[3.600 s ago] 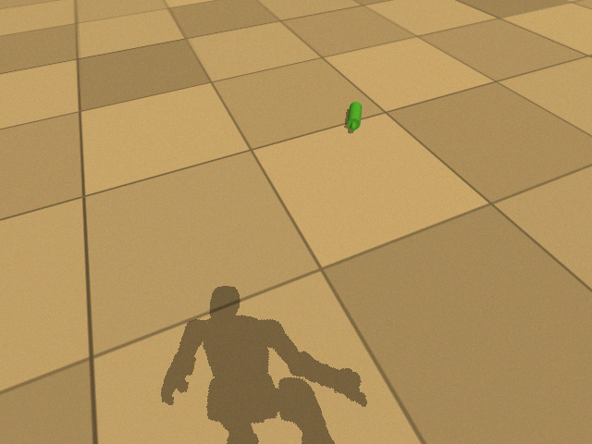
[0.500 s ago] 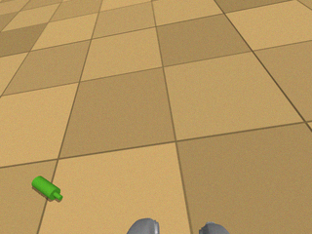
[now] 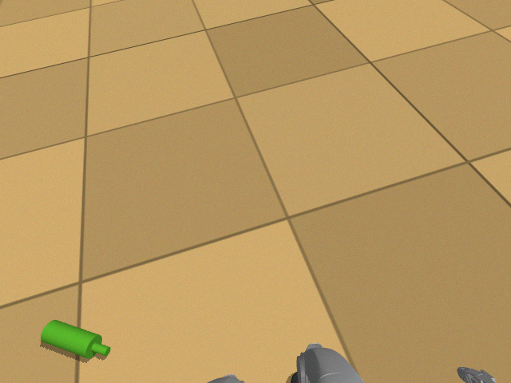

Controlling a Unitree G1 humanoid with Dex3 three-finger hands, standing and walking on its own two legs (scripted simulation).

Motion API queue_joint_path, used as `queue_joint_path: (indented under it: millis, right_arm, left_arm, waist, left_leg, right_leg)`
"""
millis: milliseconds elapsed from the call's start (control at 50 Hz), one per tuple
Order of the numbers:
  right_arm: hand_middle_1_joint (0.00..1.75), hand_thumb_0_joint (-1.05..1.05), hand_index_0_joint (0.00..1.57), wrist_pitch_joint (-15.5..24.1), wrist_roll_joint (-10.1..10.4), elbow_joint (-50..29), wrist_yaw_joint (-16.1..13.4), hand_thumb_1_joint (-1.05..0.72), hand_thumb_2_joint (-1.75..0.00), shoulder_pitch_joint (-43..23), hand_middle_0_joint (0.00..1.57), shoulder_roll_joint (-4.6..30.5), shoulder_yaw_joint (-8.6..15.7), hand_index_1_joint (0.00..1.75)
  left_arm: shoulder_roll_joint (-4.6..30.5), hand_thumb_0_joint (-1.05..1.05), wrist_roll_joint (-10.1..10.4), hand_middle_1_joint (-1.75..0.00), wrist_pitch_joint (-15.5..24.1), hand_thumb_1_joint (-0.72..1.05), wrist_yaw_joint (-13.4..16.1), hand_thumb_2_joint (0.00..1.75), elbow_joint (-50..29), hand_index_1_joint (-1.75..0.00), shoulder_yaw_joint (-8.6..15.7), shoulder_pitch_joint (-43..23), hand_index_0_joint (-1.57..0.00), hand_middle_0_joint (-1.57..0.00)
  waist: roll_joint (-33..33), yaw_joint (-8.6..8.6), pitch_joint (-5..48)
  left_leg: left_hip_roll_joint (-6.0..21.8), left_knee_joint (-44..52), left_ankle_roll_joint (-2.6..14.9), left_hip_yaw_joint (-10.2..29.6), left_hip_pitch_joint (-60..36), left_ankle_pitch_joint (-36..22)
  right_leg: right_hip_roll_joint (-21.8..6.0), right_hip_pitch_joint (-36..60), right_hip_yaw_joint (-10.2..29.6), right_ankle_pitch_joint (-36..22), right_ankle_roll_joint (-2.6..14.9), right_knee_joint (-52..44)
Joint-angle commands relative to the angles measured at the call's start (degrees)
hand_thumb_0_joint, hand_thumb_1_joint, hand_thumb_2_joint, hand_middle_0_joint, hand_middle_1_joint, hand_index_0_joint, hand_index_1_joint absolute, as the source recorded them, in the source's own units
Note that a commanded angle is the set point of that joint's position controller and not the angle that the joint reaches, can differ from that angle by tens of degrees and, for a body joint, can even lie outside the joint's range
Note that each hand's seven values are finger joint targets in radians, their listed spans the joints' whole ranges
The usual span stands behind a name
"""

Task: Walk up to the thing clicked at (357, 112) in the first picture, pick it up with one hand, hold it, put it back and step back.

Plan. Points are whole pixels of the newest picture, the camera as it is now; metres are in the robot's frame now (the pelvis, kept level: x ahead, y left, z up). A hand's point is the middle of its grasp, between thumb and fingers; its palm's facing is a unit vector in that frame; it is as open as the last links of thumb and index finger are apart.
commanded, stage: walk up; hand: left
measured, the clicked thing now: (78, 340) +0.38 +0.69 -0.70
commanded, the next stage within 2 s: none
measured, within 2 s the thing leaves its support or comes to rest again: neither
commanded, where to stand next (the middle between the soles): -0.07 +0.67 m, yaw -21 degrees
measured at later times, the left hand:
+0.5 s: hand out of the picture +0.06 +0.58 -0.12, palm faces -0.09 -0.76 -0.65, open 7.4 cm
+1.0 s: hand out of the picture +0.01 +0.77 -0.11, palm faces -0.18 -0.75 -0.64, open 7.4 cm
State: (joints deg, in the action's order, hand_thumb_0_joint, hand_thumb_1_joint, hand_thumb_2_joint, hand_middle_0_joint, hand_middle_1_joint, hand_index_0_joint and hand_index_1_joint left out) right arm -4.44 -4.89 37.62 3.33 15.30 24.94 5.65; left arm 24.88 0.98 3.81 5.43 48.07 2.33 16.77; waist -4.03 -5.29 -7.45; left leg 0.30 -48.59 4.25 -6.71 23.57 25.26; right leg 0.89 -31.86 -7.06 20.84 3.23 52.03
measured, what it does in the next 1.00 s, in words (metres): steps to the left: right foot, then left foot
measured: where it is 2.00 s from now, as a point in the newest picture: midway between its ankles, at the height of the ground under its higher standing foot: outside the picture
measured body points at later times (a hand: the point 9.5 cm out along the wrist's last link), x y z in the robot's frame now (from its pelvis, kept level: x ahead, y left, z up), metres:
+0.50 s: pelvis -0.05 +0.24 -0.02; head -0.01 +0.21 +0.43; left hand +0.06 +0.62 -0.08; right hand +0.01 -0.10 -0.13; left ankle -0.02 +0.36 -0.70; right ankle +0.03 +0.07 -0.65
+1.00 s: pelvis -0.12 +0.47 -0.02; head -0.08 +0.41 +0.42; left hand +0.02 +0.81 -0.07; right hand -0.06 +0.10 -0.14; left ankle -0.09 +0.65 -0.69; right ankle -0.02 +0.22 -0.70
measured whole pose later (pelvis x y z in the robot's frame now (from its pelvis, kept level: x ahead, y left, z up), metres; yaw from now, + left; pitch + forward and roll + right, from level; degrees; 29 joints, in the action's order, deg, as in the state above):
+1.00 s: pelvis -0.12 +0.47 -0.02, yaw -10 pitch -1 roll +0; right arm -7.1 -3.2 38.4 4.5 12.5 30.4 8.1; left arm 26.9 -2.7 3.2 5.0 44.6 3.6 17.6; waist -6.5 0.3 -6.9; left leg 5.1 -59.1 0.8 3.6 26.0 31.5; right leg -8.1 -36.4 6.5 13.8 0.0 49.3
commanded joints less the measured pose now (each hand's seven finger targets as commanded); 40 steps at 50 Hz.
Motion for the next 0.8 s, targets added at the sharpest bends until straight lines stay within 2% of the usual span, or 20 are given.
queue_joint_path:
  millis: [0, 20, 40, 60, 140, 260, 320, 340, 360, 380, 420, 540, 580, 600, 620, 640, 660, 680, 740, 780]
  right_arm:
    - [0.30, 0.00, 0.20, 1.07, 1.25, -9.25, -0.52, -0.90, -0.90, -2.57, 0.20, 6.46, 1.86, 0.30]
    - [0.30, 0.00, 0.20, 0.15, 0.98, -7.65, -1.17, -0.90, -0.90, 2.03, 0.20, 9.55, 2.68, 0.30]
    - [0.30, 0.00, 0.20, -0.74, 0.66, -7.83, -1.62, -0.90, -0.90, -0.12, 0.20, 12.71, 4.01, 0.30]
    - [0.30, 0.00, 0.20, -0.94, 0.31, -7.47, -1.45, -0.90, -0.90, -2.63, 0.20, 14.08, 4.53, 0.30]
    - [0.30, 0.00, 0.20, -0.82, 0.27, -4.22, 0.83, -0.90, -0.90, 0.90, 0.20, 13.67, 4.91, 0.30]
    - [0.30, 0.00, 0.20, -0.98, 0.97, -3.99, 1.83, -0.90, -0.90, -1.13, 0.20, 12.30, 4.59, 0.30]
    - [0.30, 0.00, 0.20, -0.24, 0.85, -1.16, 1.50, -0.90, -0.90, 7.38, 0.20, 13.04, 5.50, 0.30]
    - [0.30, 0.00, 0.20, 0.32, 0.15, -0.01, 1.11, -0.90, -0.90, 12.26, 0.20, 13.80, 6.12, 0.30]
    - [0.30, 0.00, 0.20, 0.76, -0.99, -1.54, 0.41, -0.90, -0.90, 12.01, 0.20, 20.91, 7.26, 0.30]
    - [0.30, 0.00, 0.20, 1.08, 0.85, -2.62, -0.46, -0.90, -0.90, 3.57, 0.20, 24.90, 7.37, 0.30]
    - [0.30, 0.00, 0.20, 1.52, 0.26, -4.10, -1.27, -0.90, -0.90, -1.67, 0.20, 17.01, 5.53, 0.30]
    - [0.30, 0.00, 0.20, 1.21, -0.06, -5.80, -1.38, -0.90, -0.90, -3.51, 0.20, 13.04, 3.58, 0.30]
    - [0.30, 0.00, 0.20, 0.26, -0.03, -7.43, -1.10, -0.90, -0.90, -6.79, 0.20, 12.61, 3.08, 0.30]
    - [0.30, 0.00, 0.20, 0.00, 0.58, -7.48, -1.14, -0.90, -0.90, -6.38, 0.20, 10.60, 2.43, 0.30]
    - [0.30, 0.00, 0.20, -0.05, 1.47, -7.05, -0.94, -0.90, -0.90, -1.10, 0.20, 7.49, 1.60, 0.30]
    - [0.30, 0.00, 0.20, -0.16, 0.92, -6.82, -1.09, -0.90, -0.90, 2.80, 0.20, 8.00, 1.43, 0.30]
    - [0.30, 0.00, 0.20, -1.01, 0.68, -6.75, -2.12, -0.90, -0.90, 1.83, 0.20, 11.80, 3.12, 0.30]
    - [0.30, 0.00, 0.20, -1.29, 0.64, -6.84, -2.27, -0.90, -0.90, -0.52, 0.20, 13.37, 3.83, 0.30]
    - [0.30, 0.00, 0.20, -1.30, 0.97, -4.99, -0.76, -0.90, -0.90, 0.41, 0.20, 13.81, 4.86, 0.30]
    - [0.30, 0.00, 0.20, -1.64, 0.73, -4.12, -0.02, -0.90, -0.90, 1.49, 0.20, 12.97, 5.00, 0.30]
  left_arm:
    - [19.99, 0.00, -2.61, -0.30, 0.92, 0.90, 2.96, 0.90, -1.30, -0.30, 7.80, 19.45, -0.20, -0.20]
    - [20.83, 0.00, -2.47, -0.30, 0.72, 0.90, 3.09, 0.90, -4.40, -0.30, 7.48, 14.56, -0.20, -0.20]
    - [21.60, 0.00, -1.72, -0.30, 0.67, 0.90, 3.53, 0.90, -5.99, -0.30, 7.56, 10.55, -0.20, -0.20]
    - [20.45, 0.00, -1.58, -0.30, 1.08, 0.90, 3.49, 0.90, -6.84, -0.30, 6.99, 8.04, -0.20, -0.20]
    - [19.37, 0.00, -3.06, -0.30, 1.19, 0.90, 2.27, 0.90, -7.16, -0.30, 7.36, 2.50, -0.20, -0.20]
    - [22.83, 0.00, -4.14, -0.30, 0.85, 0.90, 1.18, 0.90, -5.90, -0.30, 8.85, 3.56, -0.20, -0.20]
    - [21.87, 0.00, -3.49, -0.30, -0.01, 0.90, 1.15, 0.90, -6.12, -0.30, 8.08, 0.06, -0.20, -0.20]
    - [18.22, 0.00, -3.56, -0.30, -0.42, 0.90, 1.27, 0.90, -5.66, -0.30, 6.93, 0.12, -0.20, -0.20]
    - [11.48, 0.00, -2.68, -0.30, -0.60, 0.90, 1.83, 0.90, -6.41, -0.30, 4.97, -0.50, -0.20, -0.20]
    - [14.50, 0.00, -2.34, -0.30, -0.22, 0.90, 3.36, 0.90, -6.64, -0.30, 5.25, -5.29, -0.20, -0.20]
    - [14.84, 0.00, -1.25, -0.30, 0.09, 0.90, 2.54, 0.90, -2.81, -0.30, 5.36, -3.50, -0.20, -0.20]
    - [12.87, 0.00, -0.03, -0.30, -0.11, 0.90, 0.92, 0.90, -0.53, -0.30, 4.88, 5.53, -0.20, -0.20]
    - [12.24, 0.00, -0.24, -0.30, 0.04, 0.90, 1.22, 0.90, 0.45, -0.30, 4.96, 12.01, -0.20, -0.20]
    - [12.97, 0.00, -0.89, -0.30, 0.20, 0.90, 1.79, 0.90, 1.01, -0.30, 5.58, 16.06, -0.20, -0.20]
    - [18.44, 0.00, -2.20, -0.30, 0.59, 0.90, 2.25, 0.90, -0.82, -0.30, 7.17, 15.68, -0.20, -0.20]
    - [19.95, 0.00, -2.74, -0.30, 0.68, 0.90, 2.53, 0.90, -3.94, -0.30, 7.17, 12.85, -0.20, -0.20]
    - [21.09, 0.00, -2.04, -0.30, 0.43, 0.90, 3.07, 0.90, -5.05, -0.30, 7.34, 8.99, -0.20, -0.20]
    - [20.80, 0.00, -1.67, -0.30, 0.60, 0.90, 3.21, 0.90, -5.86, -0.30, 7.37, 6.89, -0.20, -0.20]
    - [18.90, 0.00, -2.24, -0.30, 0.76, 0.90, 2.64, 0.90, -6.62, -0.30, 6.79, 2.03, -0.20, -0.20]
    - [18.77, 0.00, -2.73, -0.30, 0.59, 0.90, 2.12, 0.90, -6.77, -0.30, 7.04, 1.82, -0.20, -0.20]
  waist:
    - [11.78, 9.73, 15.02]
    - [4.50, 6.37, 15.68]
    - [2.20, 6.13, 14.21]
    - [-0.37, 6.14, 10.51]
    - [8.25, 2.90, 6.78]
    - [14.98, 5.69, 7.67]
    - [10.56, 1.04, 11.09]
    - [2.42, -2.29, 11.72]
    - [-17.75, -3.09, 7.53]
    - [-18.57, -2.41, 3.57]
    - [-2.55, -0.08, -0.32]
    - [-9.70, 2.89, 5.76]
    - [-5.92, 7.10, 6.35]
    - [-2.10, 9.62, 9.07]
    - [10.36, 9.31, 10.23]
    - [10.09, 6.12, 12.71]
    - [4.66, 5.77, 13.08]
    - [1.86, 5.95, 10.89]
    - [5.50, 3.52, 6.15]
    - [8.92, 3.56, 6.53]
  left_leg:
    - [1.68, -16.79, -4.32, 6.96, 23.86, 2.24]
    - [3.10, -25.79, -5.82, 13.24, 24.06, 9.20]
    - [3.20, -33.50, -5.11, 15.03, 22.28, 9.99]
    - [5.43, -36.07, -4.67, 16.64, 20.85, 6.18]
    - [4.92, -30.70, -3.97, 13.51, 13.38, -1.40]
    - [4.27, -11.78, -3.35, 7.02, 7.58, 6.30]
    - [1.60, 3.01, -1.72, 4.19, -7.68, 1.83]
    - [1.09, 11.35, -1.05, 6.91, -11.72, 3.92]
    - [15.31, 23.32, 2.39, 31.05, -8.58, 5.97]
    - [20.61, 30.41, 9.52, 42.92, 0.17, 7.26]
    - [15.41, 23.14, 6.48, 30.93, 2.64, -2.60]
    - [12.77, 15.41, 8.20, 19.36, -1.53, -24.35]
    - [10.51, 9.21, 5.39, 15.26, 4.73, -26.41]
    - [8.53, 1.06, 2.84, 12.57, 8.47, -25.83]
    - [2.65, -11.42, -2.13, 9.20, 19.04, -10.49]
    - [2.42, -20.78, -4.74, 11.61, 25.19, 8.86]
    - [2.43, -27.92, -3.74, 16.53, 22.64, 11.26]
    - [3.58, -32.99, -3.79, 18.45, 20.32, 8.71]
    - [3.52, -34.68, -4.25, 16.39, 15.14, -1.15]
    - [3.16, -34.00, -4.55, 13.77, 13.20, -2.66]
  right_leg:
    - [-18.21, 39.73, 29.49, -14.77, 6.92, -22.14]
    - [-28.46, 33.50, 42.56, -5.41, 12.36, -26.37]
    - [-32.68, 24.27, 48.07, 0.80, 17.65, -30.62]
    - [-30.35, 17.08, 45.12, 5.78, 17.67, -31.61]
    - [-17.27, 4.49, 24.86, 10.48, 9.40, -26.98]
    - [-14.69, 2.38, 22.16, 11.10, 9.19, -23.66]
    - [-12.16, -5.44, 17.40, 7.06, 5.18, -15.42]
    - [-6.29, -9.23, 12.09, 8.92, 2.59, -2.22]
    - [5.65, -21.69, 3.88, 17.88, -1.07, 16.59]
    - [3.17, -20.57, 10.47, 16.02, 0.37, 20.81]
    - [1.41, -17.60, 11.92, 9.15, -0.46, 22.61]
    - [-1.86, 1.09, 2.98, 5.97, -0.82, 6.86]
    - [-2.73, 13.99, 4.66, -2.30, 0.70, -7.90]
    - [-4.36, 24.02, 8.66, -6.99, 1.40, -19.01]
    - [-12.83, 33.25, 25.49, -8.74, 3.35, -23.39]
    - [-26.09, 36.01, 42.07, -14.89, 9.24, -24.04]
    - [-31.32, 26.74, 46.52, -16.47, 14.93, -26.47]
    - [-30.28, 19.40, 45.11, -10.52, 16.68, -28.15]
    - [-19.48, 7.80, 28.59, 0.24, 10.53, -24.88]
    - [-16.58, 5.27, 24.49, 5.90, 9.35, -24.66]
